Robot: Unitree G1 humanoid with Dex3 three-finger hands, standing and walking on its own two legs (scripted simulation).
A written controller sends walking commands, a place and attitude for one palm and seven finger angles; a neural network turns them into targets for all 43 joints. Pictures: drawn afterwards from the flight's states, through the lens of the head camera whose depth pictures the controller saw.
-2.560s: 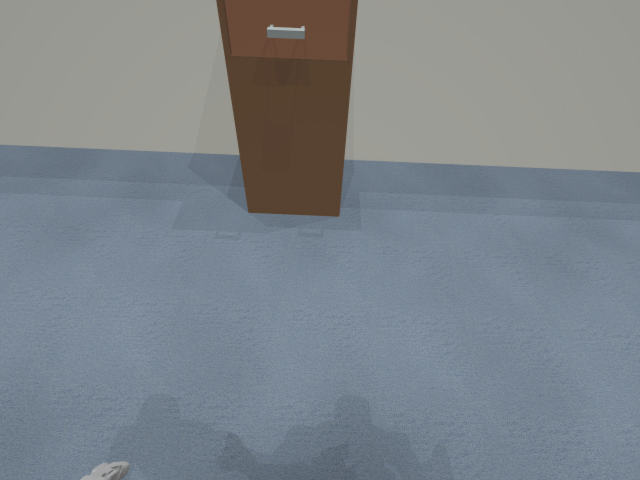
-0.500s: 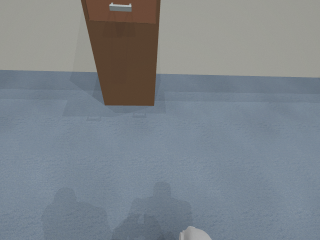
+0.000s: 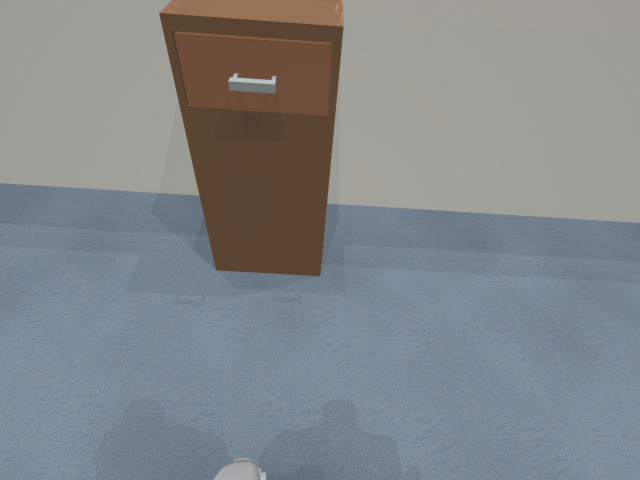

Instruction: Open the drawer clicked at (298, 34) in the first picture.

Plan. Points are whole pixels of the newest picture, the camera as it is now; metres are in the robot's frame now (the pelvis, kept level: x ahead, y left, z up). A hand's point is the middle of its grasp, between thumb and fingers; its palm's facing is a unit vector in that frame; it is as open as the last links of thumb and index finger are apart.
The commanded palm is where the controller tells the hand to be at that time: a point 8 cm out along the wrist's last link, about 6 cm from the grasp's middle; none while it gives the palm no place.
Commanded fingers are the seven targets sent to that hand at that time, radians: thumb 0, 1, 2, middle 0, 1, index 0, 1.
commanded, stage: walk to a spot facing it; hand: left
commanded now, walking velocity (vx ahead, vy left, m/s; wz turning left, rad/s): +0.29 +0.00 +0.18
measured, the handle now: (253, 81) +0.98 +0.22 +0.04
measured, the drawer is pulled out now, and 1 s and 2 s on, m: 0.00 0.00 0.00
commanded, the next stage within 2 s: take the last steps up to it in 0.04 s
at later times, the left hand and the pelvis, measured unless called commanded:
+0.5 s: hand (182, 432) +0.23 +0.22 -0.17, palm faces +0.04 -0.98 -0.17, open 7.3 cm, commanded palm none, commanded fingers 0.00 0.90 0.90 -0.20 -0.30 -0.20 -0.30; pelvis +0.18 +0.04 +0.01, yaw +0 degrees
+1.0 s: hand (232, 379) +0.31 +0.16 -0.17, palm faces +0.11 -0.98 -0.15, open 7.3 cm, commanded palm none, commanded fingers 0.00 0.90 0.90 -0.20 -0.30 -0.20 -0.30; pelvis +0.35 +0.00 +0.00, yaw +2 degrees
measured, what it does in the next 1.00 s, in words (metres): walks ahead: left foot, then right foot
